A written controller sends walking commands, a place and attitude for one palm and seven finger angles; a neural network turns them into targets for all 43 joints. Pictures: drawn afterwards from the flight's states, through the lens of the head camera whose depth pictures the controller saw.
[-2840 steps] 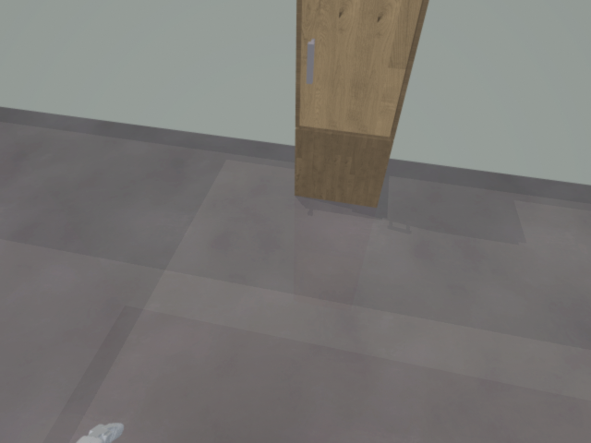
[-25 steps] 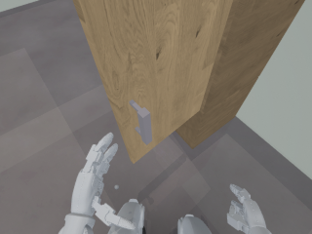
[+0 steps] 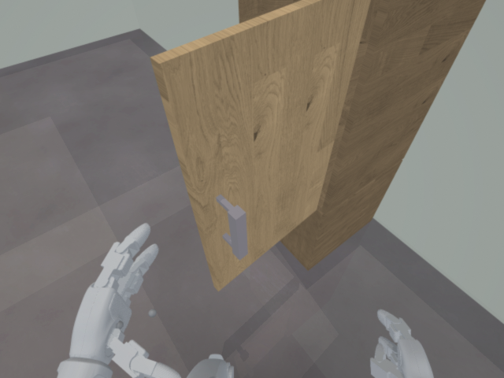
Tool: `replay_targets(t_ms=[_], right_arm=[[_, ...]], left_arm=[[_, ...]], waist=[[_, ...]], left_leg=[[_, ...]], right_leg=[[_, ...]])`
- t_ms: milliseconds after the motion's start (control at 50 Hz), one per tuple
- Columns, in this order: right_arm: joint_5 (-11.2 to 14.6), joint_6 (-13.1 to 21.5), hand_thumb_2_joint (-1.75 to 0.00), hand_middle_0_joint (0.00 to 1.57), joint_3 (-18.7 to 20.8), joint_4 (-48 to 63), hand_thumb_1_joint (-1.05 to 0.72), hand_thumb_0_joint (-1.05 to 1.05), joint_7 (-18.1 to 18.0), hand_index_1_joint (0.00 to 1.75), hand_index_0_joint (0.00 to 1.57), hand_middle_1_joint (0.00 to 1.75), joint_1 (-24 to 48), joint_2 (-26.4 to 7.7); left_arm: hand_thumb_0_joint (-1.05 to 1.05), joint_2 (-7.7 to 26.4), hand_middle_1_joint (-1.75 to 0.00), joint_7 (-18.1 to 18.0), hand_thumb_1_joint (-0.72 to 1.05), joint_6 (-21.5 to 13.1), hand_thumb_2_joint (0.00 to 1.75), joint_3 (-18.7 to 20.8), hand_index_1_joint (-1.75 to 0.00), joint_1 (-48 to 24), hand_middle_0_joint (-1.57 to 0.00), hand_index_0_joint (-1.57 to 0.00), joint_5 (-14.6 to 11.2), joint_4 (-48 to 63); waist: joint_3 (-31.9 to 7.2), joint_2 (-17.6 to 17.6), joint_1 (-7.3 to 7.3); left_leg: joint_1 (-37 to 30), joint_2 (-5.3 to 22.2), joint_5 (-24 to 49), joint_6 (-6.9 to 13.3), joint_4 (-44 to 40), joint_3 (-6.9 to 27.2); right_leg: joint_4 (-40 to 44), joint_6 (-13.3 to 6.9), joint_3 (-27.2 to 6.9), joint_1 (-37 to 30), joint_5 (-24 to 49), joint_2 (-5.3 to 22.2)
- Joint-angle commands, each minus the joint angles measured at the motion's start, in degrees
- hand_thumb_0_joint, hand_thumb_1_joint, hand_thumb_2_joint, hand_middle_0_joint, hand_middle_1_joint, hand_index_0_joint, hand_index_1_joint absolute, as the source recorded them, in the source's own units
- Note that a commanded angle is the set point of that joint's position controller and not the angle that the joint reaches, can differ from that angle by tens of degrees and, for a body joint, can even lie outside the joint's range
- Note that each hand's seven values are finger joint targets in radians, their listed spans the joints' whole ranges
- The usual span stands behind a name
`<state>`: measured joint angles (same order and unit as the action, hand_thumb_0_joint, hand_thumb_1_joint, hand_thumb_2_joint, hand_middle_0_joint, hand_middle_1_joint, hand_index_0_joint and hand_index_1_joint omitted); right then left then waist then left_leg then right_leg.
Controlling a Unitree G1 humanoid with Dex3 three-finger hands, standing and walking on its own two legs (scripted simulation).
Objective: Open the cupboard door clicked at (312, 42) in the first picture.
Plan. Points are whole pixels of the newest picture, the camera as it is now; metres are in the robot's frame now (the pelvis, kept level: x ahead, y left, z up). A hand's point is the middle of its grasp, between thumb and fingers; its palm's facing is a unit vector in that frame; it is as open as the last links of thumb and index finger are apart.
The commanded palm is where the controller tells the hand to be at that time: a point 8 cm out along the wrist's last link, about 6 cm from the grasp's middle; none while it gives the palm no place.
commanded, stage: draw the hand back to the body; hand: left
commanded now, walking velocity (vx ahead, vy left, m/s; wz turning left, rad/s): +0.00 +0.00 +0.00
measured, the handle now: (231, 227) +0.37 +0.06 +0.01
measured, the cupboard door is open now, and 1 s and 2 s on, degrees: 94 94 94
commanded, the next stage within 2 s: step back with the hand held close in 1.18 s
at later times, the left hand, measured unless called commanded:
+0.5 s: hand (46, 274) +0.21 +0.24 +0.16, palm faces +0.29 -0.88 -0.38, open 12.7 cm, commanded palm +0.17 +0.28 +0.19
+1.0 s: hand out of the picture +0.22 +0.28 +0.23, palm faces +0.44 -0.81 -0.40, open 7.7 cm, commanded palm +0.17 +0.32 +0.25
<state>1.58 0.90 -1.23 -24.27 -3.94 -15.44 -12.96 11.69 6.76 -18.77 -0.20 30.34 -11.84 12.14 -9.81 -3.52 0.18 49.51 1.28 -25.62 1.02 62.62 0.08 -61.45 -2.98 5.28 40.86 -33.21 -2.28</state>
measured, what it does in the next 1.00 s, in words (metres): rises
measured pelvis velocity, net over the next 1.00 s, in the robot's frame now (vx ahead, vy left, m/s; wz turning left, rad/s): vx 0.03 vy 0.02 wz -0.02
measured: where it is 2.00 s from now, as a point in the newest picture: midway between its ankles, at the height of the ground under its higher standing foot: outside the picture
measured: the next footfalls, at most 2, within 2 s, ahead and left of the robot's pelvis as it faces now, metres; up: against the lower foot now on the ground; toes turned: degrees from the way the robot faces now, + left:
none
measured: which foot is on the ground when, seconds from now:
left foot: down 0.00-1.00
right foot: down 0.00-1.00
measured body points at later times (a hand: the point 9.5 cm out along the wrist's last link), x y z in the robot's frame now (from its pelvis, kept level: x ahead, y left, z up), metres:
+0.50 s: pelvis +0.02 +0.02 +0.06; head +0.01 +0.00 +0.51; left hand +0.19 +0.28 +0.19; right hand +0.21 -0.19 -0.02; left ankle +0.05 +0.11 -0.66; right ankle -0.03 -0.09 -0.66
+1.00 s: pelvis +0.03 +0.02 +0.08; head +0.01 +0.00 +0.53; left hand +0.19 +0.32 +0.25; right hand +0.21 -0.20 -0.01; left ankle +0.05 +0.11 -0.66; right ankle -0.02 -0.09 -0.66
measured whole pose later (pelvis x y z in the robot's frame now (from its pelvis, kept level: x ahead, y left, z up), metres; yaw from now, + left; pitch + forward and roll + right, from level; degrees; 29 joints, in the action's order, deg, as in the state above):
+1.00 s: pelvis +0.03 +0.02 +0.08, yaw -1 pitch -3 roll -1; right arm 0.6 4.2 -1.7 -34.4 -4.2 -11.5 -13.7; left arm 19.1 -7.2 -4.4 18.8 28.0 -4.4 22.2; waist -0.1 -4.1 -3.3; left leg 11.7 -1.3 -12.9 2.9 27.0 -3.2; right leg -24.0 -0.4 1.4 3.7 -17.7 -0.6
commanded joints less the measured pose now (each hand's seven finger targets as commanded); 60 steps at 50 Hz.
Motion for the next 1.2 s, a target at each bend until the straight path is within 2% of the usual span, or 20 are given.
replay_targets(t_ms=[0,80,100,120,140,260,280,300,400,520,680,700,780,800,880,940,1000,1080,1100,1180], right_arm=[[0.55,4.22,-0.90,0.20,2.54,9.73,-0.90,0.00,-0.24,0.30,0.20,0.30,4.66,-5.52],[1.00,4.66,-0.90,0.20,2.61,9.21,-0.90,0.00,-0.21,0.30,0.20,0.30,4.44,-5.80],[0.85,2.99,-0.90,0.20,2.51,10.43,-0.90,0.00,-2.07,0.30,0.20,0.30,5.12,-5.90],[0.83,2.38,-0.90,0.20,2.01,10.94,-0.90,0.00,-2.73,0.30,0.20,0.30,4.35,-4.96],[0.75,2.11,-0.90,0.20,1.95,10.80,-0.90,0.00,-2.95,0.30,0.20,0.30,4.21,-4.99],[0.24,1.87,-0.90,0.20,1.03,9.32,-0.90,0.00,-3.98,0.30,0.20,0.30,5.51,-5.61],[0.07,2.36,-0.90,0.20,0.80,8.89,-0.90,0.00,-4.18,0.30,0.20,0.30,5.81,-5.82],[0.16,2.74,-0.90,0.20,0.51,8.56,-0.90,0.00,-4.23,0.30,0.20,0.30,6.12,-5.62],[0.02,4.57,-0.90,0.20,0.18,6.15,-0.90,0.00,-3.92,0.30,0.20,0.30,6.60,-5.69],[-0.16,5.52,-0.90,0.20,0.28,3.76,-0.90,0.00,-2.75,0.30,0.20,0.30,8.56,-5.82],[-0.45,6.96,-0.90,0.20,0.75,1.00,-0.90,0.00,-1.77,0.30,0.20,0.30,9.85,-6.20],[-0.42,7.00,-0.90,0.20,0.75,0.94,-0.90,0.00,-1.66,0.30,0.20,0.30,9.97,-5.94],[-0.54,7.35,-0.90,0.20,1.26,-0.30,-0.90,0.00,-1.37,0.30,0.20,0.30,10.34,-6.34],[-0.47,7.23,-0.90,0.20,1.33,-0.52,-0.90,0.00,-1.20,0.30,0.20,0.30,10.34,-6.15],[-0.57,6.50,-0.90,0.20,2.03,-0.82,-0.90,0.00,-0.37,0.30,0.20,0.30,10.40,-6.81],[-0.79,6.23,-0.90,0.20,2.29,-0.55,-0.90,0.00,-0.45,0.30,0.20,0.30,10.89,-6.87],[-0.93,6.91,-0.90,0.20,2.13,-0.60,-0.90,0.00,-0.85,0.30,0.20,0.30,11.71,-6.45],[-1.02,7.71,-0.90,0.20,1.73,-1.55,-0.90,0.00,-1.13,0.30,0.20,0.30,11.78,-6.20],[-0.93,7.89,-0.90,0.20,1.67,-1.69,-0.90,0.00,-1.10,0.30,0.20,0.30,11.75,-5.98],[-0.95,7.69,-0.90,0.20,2.03,-2.23,-0.90,0.00,-0.95,0.30,0.20,0.30,11.59,-6.13]], left_arm=[[0.00,6.50,-0.30,0.83,-0.47,-5.27,0.32,6.15,-0.30,-0.97,-0.15,-0.15,-2.08,16.22],[0.00,8.08,-0.30,2.27,-0.32,-3.06,0.37,8.55,-0.30,1.07,-0.16,-0.16,-3.40,16.46],[0.00,14.97,-0.30,-4.46,-0.29,1.67,0.39,8.93,-0.30,3.31,-0.16,-0.16,5.03,17.83],[0.00,10.99,-0.30,-7.60,-0.26,4.50,0.40,6.88,-0.30,4.12,-0.16,-0.16,5.84,19.19],[0.00,9.36,-0.30,-8.89,-0.22,6.42,0.42,5.72,-0.30,4.82,-0.16,-0.16,6.15,19.53],[0.00,13.25,-0.30,-13.98,-0.01,11.26,0.51,9.69,-0.30,1.97,-0.17,-0.17,8.62,22.03],[0.00,14.74,-0.30,-14.69,0.02,11.40,0.52,10.96,-0.30,0.40,-0.17,-0.17,8.82,22.75],[0.00,14.00,-0.30,-15.05,0.06,11.72,0.54,10.67,-0.30,0.33,-0.17,-0.17,8.91,23.00],[0.00,14.31,-0.30,-16.06,0.23,12.46,0.62,12.95,-0.30,0.06,-0.18,-0.18,9.20,22.84],[0.00,15.91,-0.30,-15.91,0.44,12.41,0.70,17.57,-0.30,-0.38,-0.18,-0.18,8.62,22.11],[0.00,20.28,-0.30,-16.03,0.73,11.23,0.82,24.98,-0.30,-4.98,-0.19,-0.19,8.32,24.84],[0.00,19.31,-0.30,-15.88,0.76,11.19,0.84,24.61,-0.30,-5.26,-0.19,-0.19,8.19,24.91],[0.00,21.76,-0.30,-15.99,0.90,10.47,0.90,28.88,-0.30,-6.96,-0.20,-0.20,7.79,23.83],[0.00,18.35,-0.30,-15.49,0.90,10.72,0.90,26.28,-0.30,-5.46,-0.20,-0.20,7.67,21.55],[0.00,15.45,-0.30,-14.50,0.90,11.26,0.90,23.59,-0.30,-4.06,-0.20,-0.20,7.52,18.24],[0.00,17.76,-0.30,-14.54,0.90,10.92,0.90,24.90,-0.30,-6.18,-0.20,-0.20,7.70,21.52],[0.00,20.32,-0.30,-15.01,0.90,10.19,0.90,26.65,-0.30,-7.81,-0.20,-0.20,7.99,25.46],[0.00,21.13,-0.30,-15.44,0.90,10.23,0.90,27.36,-0.30,-8.12,-0.20,-0.20,8.23,25.75],[0.00,19.87,-0.30,-15.38,0.90,10.22,0.90,26.34,-0.30,-7.91,-0.20,-0.20,8.09,25.38],[0.00,18.39,-0.30,-14.94,0.90,10.69,0.90,26.02,-0.30,-5.38,-0.20,-0.20,7.74,20.90]], waist=[[-6.47,-0.37,-0.36],[-6.24,-0.40,-0.44],[-6.34,-1.19,-3.39],[-4.88,-1.30,-1.63],[-2.85,-0.29,-1.23],[-0.27,3.52,-1.25],[-0.56,3.13,-1.46],[-0.04,1.22,-1.51],[1.55,-0.17,-1.85],[4.32,1.70,-2.68],[4.02,-1.59,-3.51],[4.91,-2.19,-3.23],[5.42,-0.13,-3.69],[6.37,-0.23,-3.23],[8.05,1.80,-3.16],[5.36,2.06,-3.40],[3.33,-0.79,-3.76],[5.47,-2.89,-3.77],[6.65,-3.63,-3.47],[8.42,0.00,-3.70]], left_leg=[[-15.21,-1.27,8.53,0.67,-10.00,2.10],[-17.69,-1.11,10.20,0.68,-12.16,2.43],[-20.20,-0.58,11.02,0.75,-15.24,1.14],[-22.11,-0.49,11.47,0.84,-16.23,1.01],[-22.34,-0.38,11.05,0.82,-16.97,1.23],[-28.09,0.09,12.37,1.27,-21.97,1.36],[-29.18,-0.05,12.59,1.34,-22.87,1.41],[-30.40,0.01,12.79,1.27,-23.84,1.55],[-35.06,0.37,15.83,0.99,-27.77,2.12],[-37.82,0.47,18.98,0.65,-31.99,1.75],[-42.57,0.90,23.78,-0.01,-36.30,1.78],[-42.92,0.95,24.01,-0.11,-36.75,1.65],[-43.62,1.11,23.79,-0.26,-38.30,1.62],[-44.14,1.15,24.03,-0.23,-38.51,1.39],[-44.51,1.37,22.55,-0.01,-39.91,1.20],[-45.36,0.90,22.22,0.37,-40.15,0.62],[-46.29,0.45,22.17,0.51,-39.93,0.20],[-45.95,0.06,21.92,0.27,-39.83,0.06],[-45.90,0.14,21.88,0.12,-40.16,0.34],[-45.67,0.27,21.86,0.27,-40.46,-0.02]], right_leg=[[13.86,2.29,-4.05,-2.16,15.00,0.32],[15.36,2.38,-3.26,-4.68,17.35,-0.01],[19.57,1.72,-7.20,-6.37,18.81,2.30],[20.75,1.88,-6.39,-6.49,18.87,2.56],[21.32,2.08,-5.63,-6.26,18.55,2.51],[26.07,2.15,-4.00,-11.65,18.91,2.21],[27.04,2.06,-4.05,-12.95,18.81,2.24],[27.35,1.94,-3.93,-13.35,18.59,2.35],[29.94,1.91,-3.33,-16.98,21.05,2.34],[33.73,2.05,-3.08,-22.13,24.06,2.30],[37.66,1.80,-3.20,-27.79,26.59,1.99],[37.78,1.88,-3.10,-27.73,26.66,2.06],[39.50,1.74,-3.03,-29.46,26.99,1.74],[39.45,2.01,-3.07,-28.90,26.92,1.79],[41.19,2.15,-3.12,-29.39,26.09,1.70],[41.45,2.26,-3.50,-30.90,26.87,1.88],[41.81,2.06,-3.99,-32.16,27.66,2.19],[42.97,1.85,-3.86,-31.92,27.55,2.10],[42.76,1.85,-3.83,-31.52,27.36,2.15],[43.58,2.04,-3.70,-31.22,27.45,1.81]])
